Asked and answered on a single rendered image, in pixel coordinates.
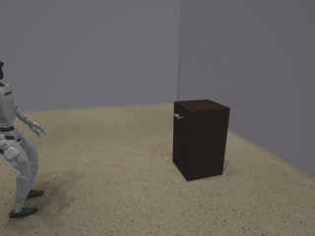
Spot handle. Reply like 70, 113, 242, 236
173, 113, 184, 119

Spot robot right hand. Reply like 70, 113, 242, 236
3, 147, 29, 170

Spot robot right shin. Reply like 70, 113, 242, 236
14, 176, 32, 212

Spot robot left hand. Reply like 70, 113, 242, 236
29, 122, 46, 137

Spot robot right forearm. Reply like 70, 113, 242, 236
0, 131, 12, 150

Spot robot left forearm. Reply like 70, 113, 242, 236
15, 106, 33, 125

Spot drawer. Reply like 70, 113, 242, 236
174, 105, 190, 128

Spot cabinet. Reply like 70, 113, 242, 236
172, 99, 230, 182

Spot robot left thigh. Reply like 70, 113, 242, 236
17, 129, 38, 171

